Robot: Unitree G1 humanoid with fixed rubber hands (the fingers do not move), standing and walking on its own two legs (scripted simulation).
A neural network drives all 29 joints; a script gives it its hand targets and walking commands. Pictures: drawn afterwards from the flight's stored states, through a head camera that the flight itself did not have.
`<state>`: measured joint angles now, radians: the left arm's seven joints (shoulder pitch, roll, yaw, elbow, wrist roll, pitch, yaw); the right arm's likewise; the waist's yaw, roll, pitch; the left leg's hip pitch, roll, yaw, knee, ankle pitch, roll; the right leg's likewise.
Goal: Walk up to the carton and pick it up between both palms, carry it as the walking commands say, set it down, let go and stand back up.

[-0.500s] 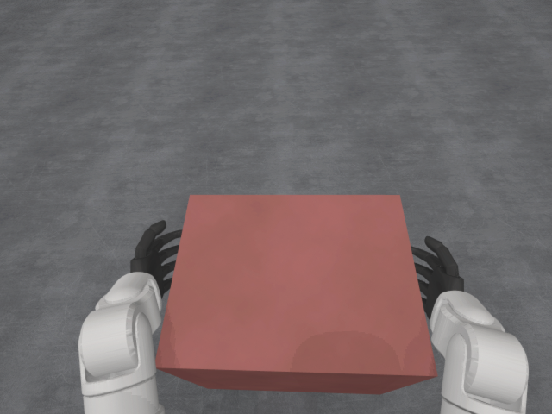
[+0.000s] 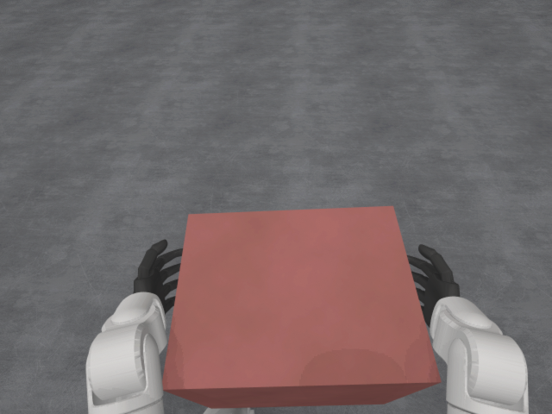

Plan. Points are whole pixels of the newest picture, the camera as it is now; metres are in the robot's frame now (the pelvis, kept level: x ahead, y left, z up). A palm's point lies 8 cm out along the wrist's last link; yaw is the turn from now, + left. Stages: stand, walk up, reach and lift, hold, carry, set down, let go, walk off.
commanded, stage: carry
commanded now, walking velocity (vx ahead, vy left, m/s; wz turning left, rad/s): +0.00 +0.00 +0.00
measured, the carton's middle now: (293, 316) +0.26 +0.00 -0.03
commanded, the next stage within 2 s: none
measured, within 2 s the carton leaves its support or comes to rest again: neither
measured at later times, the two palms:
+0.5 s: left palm (225, 141) +0.55 +0.13 +0.07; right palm (421, 135) +0.57 -0.24 +0.06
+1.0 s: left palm (275, 62) +0.88 +0.04 +0.05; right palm (419, 56) +0.90 -0.33 +0.05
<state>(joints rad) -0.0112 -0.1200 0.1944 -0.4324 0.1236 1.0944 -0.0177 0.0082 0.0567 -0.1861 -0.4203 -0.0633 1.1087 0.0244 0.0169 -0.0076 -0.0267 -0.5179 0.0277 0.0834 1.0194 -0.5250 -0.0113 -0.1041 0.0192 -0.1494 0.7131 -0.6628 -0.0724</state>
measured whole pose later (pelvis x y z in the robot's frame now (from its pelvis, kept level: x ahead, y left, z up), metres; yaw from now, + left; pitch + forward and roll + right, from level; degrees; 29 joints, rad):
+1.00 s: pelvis +0.63 -0.17 +0.00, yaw +1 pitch +6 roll +4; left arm 0.00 -0.07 0.21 -0.29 0.14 0.89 0.00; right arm -0.03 0.12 -0.14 -0.26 -0.11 0.88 -0.01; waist 0.01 -0.08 -0.04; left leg -0.49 -0.06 0.19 0.77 -0.37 0.03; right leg -0.12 0.09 0.01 0.80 -0.59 -0.06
